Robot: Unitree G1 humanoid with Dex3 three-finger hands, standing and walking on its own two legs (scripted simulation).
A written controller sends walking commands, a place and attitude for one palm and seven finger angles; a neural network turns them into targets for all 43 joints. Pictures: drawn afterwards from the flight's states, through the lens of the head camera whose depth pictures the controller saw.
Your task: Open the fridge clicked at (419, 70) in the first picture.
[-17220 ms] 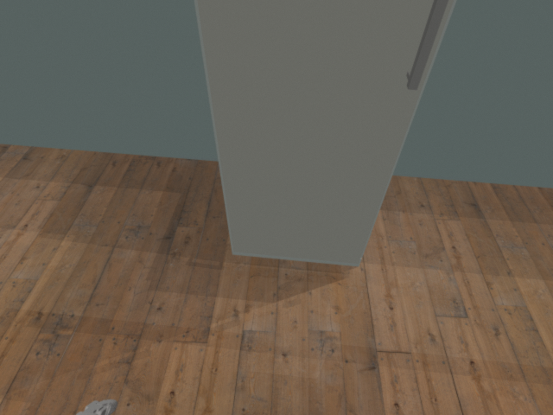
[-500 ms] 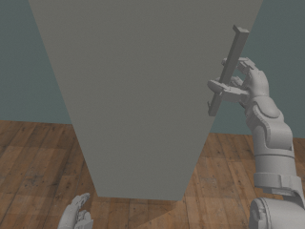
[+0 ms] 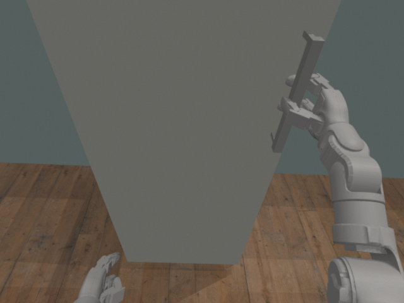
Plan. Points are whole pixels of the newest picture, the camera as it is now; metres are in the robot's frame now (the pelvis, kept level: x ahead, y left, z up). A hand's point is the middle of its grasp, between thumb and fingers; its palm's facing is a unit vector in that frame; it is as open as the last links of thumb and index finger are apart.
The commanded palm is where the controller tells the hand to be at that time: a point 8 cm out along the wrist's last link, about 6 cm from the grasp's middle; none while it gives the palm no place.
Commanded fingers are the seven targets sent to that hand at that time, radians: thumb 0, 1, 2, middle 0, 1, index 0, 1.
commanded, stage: grip the handle and tug to test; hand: right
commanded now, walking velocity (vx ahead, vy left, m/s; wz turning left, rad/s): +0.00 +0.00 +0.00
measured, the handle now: (290, 98) +0.45 -0.15 +0.23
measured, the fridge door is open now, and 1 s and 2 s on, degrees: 0 12 28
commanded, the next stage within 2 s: pull the door a little, standing still in 0.44 s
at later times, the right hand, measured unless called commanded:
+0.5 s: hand (287, 115) +0.38 -0.13 +0.23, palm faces -0.01 +1.00 -0.01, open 5.9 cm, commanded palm +0.34 -0.19 +0.23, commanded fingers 0.00 -0.90 -0.90 0.45 1.40 0.45 1.40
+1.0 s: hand (290, 150) +0.30 -0.11 +0.22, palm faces -0.01 +0.99 -0.16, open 6.5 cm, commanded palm +0.27 -0.17 +0.23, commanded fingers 0.00 -0.90 -0.90 0.45 1.40 0.45 1.40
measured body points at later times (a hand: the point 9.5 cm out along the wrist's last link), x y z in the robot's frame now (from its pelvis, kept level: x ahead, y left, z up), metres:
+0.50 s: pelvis +0.01 +0.01 +0.00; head -0.01 +0.03 +0.45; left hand +0.18 +0.24 -0.09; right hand +0.38 -0.18 +0.23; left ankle -0.02 +0.11 -0.74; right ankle -0.01 -0.11 -0.74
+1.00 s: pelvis +0.02 +0.01 +0.00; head -0.02 +0.04 +0.44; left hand +0.24 +0.21 -0.06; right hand +0.29 -0.17 +0.23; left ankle -0.02 +0.11 -0.74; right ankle -0.01 -0.11 -0.74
